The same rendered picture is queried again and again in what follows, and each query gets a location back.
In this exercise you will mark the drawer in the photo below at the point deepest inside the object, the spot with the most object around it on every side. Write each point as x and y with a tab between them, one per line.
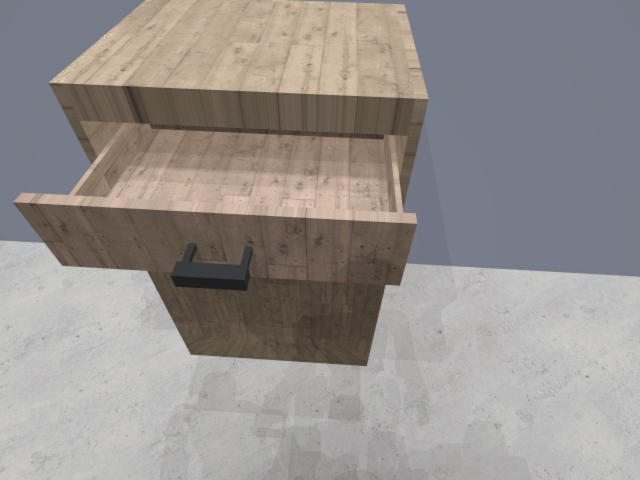
319	206

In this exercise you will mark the handle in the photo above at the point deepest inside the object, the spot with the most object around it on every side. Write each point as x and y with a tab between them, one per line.
209	275

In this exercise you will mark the cabinet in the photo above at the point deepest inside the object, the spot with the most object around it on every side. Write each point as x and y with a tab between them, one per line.
316	66

